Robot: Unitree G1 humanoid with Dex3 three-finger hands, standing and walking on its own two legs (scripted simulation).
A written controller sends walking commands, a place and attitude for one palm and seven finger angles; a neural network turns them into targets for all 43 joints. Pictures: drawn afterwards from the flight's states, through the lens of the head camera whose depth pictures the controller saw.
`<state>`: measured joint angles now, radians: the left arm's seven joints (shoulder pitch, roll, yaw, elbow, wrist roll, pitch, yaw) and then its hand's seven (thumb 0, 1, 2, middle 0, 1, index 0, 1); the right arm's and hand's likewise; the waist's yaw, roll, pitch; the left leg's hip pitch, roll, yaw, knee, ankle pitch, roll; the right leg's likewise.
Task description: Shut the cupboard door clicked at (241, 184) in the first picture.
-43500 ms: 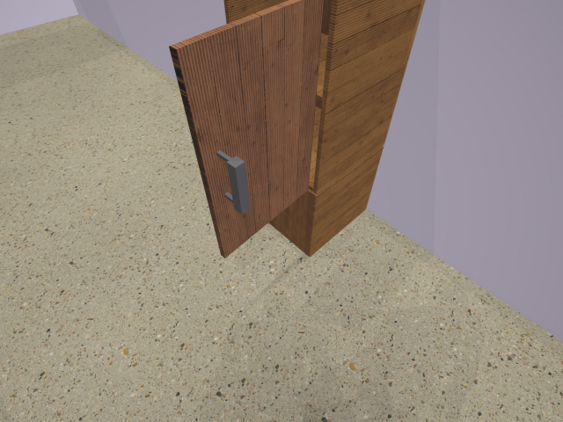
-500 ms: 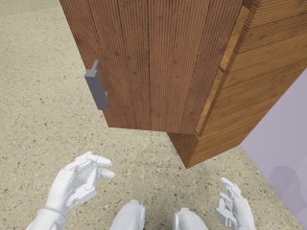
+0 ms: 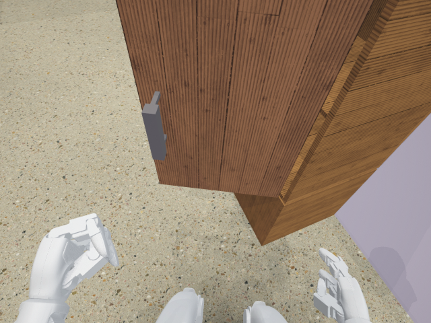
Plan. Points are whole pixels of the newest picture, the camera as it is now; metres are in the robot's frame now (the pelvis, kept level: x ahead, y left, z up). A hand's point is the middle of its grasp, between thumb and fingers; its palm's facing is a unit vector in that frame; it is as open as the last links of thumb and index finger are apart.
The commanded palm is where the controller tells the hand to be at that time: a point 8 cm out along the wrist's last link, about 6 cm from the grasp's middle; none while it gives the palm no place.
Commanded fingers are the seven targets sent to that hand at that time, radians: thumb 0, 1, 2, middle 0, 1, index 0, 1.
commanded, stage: raise the hand and make a fist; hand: left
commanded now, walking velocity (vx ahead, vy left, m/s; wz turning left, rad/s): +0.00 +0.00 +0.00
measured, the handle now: (158, 126) +0.49 +0.17 +0.05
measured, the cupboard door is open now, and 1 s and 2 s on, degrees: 61 61 61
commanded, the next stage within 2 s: bring the fist close to the handle in 0.66 s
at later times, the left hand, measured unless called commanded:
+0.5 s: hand (123, 251) +0.23 +0.17 +0.04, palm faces -0.09 -1.00 +0.01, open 3.1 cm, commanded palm +0.21 +0.24 +0.06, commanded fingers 0.00 0.90 0.90 -1.30 -1.50 -1.30 -1.50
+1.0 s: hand (130, 227) +0.26 +0.17 +0.07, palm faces -0.04 -1.00 -0.04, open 3.1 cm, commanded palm +0.24 +0.22 +0.06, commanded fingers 0.00 0.90 0.90 -1.30 -1.50 -1.30 -1.50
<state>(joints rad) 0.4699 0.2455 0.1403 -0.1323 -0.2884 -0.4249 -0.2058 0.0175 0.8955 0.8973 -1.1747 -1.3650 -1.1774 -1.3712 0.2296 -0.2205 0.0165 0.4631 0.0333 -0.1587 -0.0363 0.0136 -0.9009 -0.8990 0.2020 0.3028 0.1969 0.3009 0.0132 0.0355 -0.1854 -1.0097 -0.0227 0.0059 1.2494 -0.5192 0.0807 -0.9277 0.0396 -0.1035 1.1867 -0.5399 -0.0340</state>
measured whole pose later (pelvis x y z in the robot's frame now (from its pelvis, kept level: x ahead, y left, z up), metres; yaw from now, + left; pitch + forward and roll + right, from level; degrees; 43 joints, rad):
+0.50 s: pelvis +0.01 +0.00 +0.01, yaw +0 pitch +16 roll -4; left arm 0.38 0.26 0.11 0.00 -0.28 -0.35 -0.30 0.02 0.90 0.90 -1.29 -1.50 -1.30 -1.50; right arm 0.28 -0.25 0.03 0.48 0.04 -0.16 -0.03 0.01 -0.90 -0.90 0.20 0.30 0.20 0.30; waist -0.01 0.03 -0.17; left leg -0.99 -0.02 0.01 1.22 -0.52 0.08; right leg -0.91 0.04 -0.10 1.16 -0.54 -0.04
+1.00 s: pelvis +0.01 -0.02 +0.00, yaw +0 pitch +17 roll -3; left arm 0.23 0.27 0.14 0.04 -0.29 -0.41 -0.27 0.02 0.89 0.90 -1.30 -1.50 -1.30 -1.50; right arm 0.24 -0.25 0.03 0.51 0.04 -0.14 -0.03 0.01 -0.90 -0.90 0.20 0.30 0.20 0.30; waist 0.01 0.04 -0.18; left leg -1.02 -0.01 -0.01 1.27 -0.53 0.06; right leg -0.95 0.05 -0.12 1.21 -0.56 -0.06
